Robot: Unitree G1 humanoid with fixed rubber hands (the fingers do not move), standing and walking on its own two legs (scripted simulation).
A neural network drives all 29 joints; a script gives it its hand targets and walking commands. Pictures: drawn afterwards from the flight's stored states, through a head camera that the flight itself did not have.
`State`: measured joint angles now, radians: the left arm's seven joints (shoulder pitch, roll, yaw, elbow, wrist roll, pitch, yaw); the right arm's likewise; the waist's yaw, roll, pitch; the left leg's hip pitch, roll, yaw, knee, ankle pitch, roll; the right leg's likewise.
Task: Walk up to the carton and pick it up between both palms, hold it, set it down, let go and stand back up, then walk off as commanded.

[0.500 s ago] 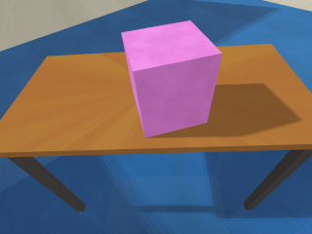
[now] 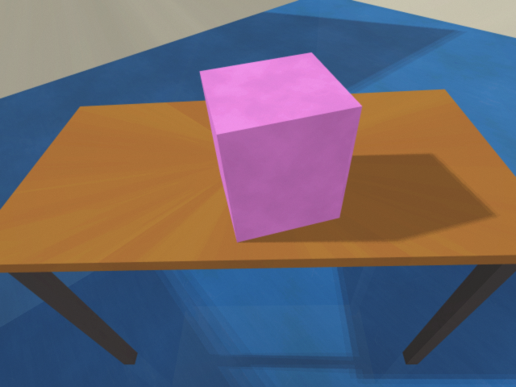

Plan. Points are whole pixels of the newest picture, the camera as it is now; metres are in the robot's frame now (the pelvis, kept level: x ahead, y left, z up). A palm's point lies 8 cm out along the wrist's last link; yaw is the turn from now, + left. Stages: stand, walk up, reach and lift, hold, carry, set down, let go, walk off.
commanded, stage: walk up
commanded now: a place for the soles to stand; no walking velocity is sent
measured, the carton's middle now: (273, 148) +0.52 -0.01 +0.11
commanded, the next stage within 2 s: reach and lift in 1.06 s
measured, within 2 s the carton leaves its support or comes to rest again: neither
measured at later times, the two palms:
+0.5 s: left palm out of the picture +0.11 +0.29 -0.12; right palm out of the picture +0.08 -0.30 -0.13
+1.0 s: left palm out of the picture +0.11 +0.29 -0.12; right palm out of the picture +0.11 -0.30 -0.13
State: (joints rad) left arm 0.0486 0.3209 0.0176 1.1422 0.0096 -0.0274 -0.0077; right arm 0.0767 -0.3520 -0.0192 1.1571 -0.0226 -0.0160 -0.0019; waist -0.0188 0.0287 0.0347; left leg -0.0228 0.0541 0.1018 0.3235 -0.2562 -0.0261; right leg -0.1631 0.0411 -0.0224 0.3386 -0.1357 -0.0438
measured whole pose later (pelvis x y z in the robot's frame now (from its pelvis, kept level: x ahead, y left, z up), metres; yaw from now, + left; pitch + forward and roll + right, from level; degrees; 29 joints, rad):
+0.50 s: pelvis +0.02 +0.00 +0.00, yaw +0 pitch -2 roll +0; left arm 0.08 0.33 0.02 1.14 0.01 -0.03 0.00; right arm 0.11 -0.35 -0.01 1.14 -0.02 -0.01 0.00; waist -0.01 0.02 0.05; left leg 0.00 0.06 0.10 0.34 -0.30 -0.03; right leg -0.16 0.05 -0.02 0.39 -0.19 -0.04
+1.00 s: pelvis +0.03 -0.01 +0.00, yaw +0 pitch -2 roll +0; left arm 0.08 0.33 0.02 1.12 0.01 -0.02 0.00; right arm 0.09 -0.35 -0.01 1.12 -0.02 0.00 -0.01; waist -0.01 0.04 0.06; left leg 0.01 0.07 0.09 0.36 -0.32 -0.04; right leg -0.15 0.05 -0.03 0.42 -0.22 -0.05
